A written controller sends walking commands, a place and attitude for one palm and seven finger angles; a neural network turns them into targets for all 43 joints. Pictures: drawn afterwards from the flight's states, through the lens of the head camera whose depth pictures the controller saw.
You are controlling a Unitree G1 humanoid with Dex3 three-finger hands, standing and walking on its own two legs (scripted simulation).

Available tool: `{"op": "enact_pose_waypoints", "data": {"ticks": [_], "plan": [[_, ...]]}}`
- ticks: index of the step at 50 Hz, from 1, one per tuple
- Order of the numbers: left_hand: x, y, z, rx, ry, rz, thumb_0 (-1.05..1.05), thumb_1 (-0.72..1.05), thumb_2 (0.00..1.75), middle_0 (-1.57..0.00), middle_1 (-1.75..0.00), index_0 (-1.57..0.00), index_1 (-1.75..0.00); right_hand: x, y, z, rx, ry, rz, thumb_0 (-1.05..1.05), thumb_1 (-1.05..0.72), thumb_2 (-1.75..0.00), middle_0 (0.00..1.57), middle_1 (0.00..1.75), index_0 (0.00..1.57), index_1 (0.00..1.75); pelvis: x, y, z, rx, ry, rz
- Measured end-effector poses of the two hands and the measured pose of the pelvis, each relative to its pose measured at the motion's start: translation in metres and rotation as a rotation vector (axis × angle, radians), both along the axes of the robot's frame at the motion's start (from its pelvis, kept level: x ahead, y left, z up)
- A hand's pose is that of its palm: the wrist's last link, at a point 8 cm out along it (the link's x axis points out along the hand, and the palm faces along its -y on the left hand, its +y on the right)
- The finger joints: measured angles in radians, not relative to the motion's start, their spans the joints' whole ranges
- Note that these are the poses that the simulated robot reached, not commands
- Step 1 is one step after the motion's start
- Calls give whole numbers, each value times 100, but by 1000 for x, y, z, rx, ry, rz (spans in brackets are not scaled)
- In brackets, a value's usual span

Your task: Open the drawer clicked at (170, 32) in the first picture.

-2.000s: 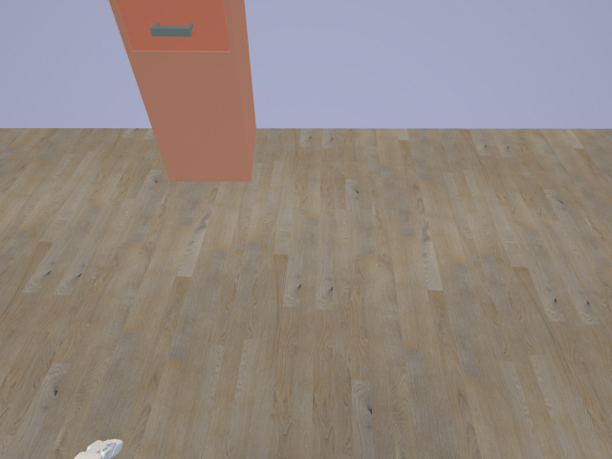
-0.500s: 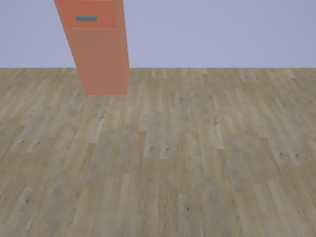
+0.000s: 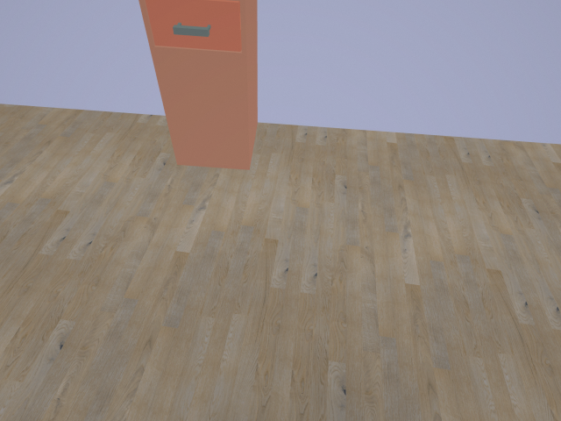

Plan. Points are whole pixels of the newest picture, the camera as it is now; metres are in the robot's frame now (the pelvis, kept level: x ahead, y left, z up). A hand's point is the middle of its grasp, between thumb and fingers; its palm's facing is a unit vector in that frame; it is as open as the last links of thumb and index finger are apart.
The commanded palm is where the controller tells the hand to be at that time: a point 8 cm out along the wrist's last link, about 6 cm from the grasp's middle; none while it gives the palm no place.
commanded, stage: walk to a spot facing it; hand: left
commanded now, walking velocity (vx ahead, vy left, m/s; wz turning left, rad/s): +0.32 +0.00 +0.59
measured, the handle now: (192, 28) +1.42 +0.41 -0.04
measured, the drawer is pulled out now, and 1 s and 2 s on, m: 0.00 0.00 0.00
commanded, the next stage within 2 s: turn to face it in 1.24 s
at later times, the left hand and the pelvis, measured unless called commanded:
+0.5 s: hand (158, 352) +0.26 +0.23 -0.16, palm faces +0.16 -0.97 -0.17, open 7.4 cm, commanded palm none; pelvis +0.18 +0.04 +0.00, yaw +12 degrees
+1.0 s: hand (149, 370) +0.24 +0.25 -0.20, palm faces +0.50 -0.85 -0.18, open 7.3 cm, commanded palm none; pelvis +0.39 +0.11 -0.02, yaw +27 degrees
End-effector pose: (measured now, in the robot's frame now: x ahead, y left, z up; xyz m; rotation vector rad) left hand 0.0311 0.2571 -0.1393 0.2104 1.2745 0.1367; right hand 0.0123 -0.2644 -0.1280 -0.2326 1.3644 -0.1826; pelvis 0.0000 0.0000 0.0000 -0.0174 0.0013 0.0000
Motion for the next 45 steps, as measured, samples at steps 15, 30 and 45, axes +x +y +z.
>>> {"op": "enact_pose_waypoints", "data": {"ticks": [15, 30, 45], "plan": [[48, 31, -5, -64, 49, 156, 1, 91, 90, -19, -30, -20, -30, 58, 84, 2, 60, 70, 34, 0, -91, -90, 20, 30, 20, 30, 88, 45, 4, 10, 16, 134], [282, 17, 2, -14, -286, 171, 1, 91, 90, -20, -30, -20, -30, 203, 55, -33, 76, 165, 102, 1, -91, -90, 20, 30, 20, 30, 235, 23, -22, 22, 0, 275], [198, 20, -8, -52, 94, 502, 0, 92, 90, -20, -30, -20, -30, 534, 137, 13, 68, -217, 471, 1, -92, -90, 19, 30, 19, 30, 351, 66, -1, -17, -8, 427]]}}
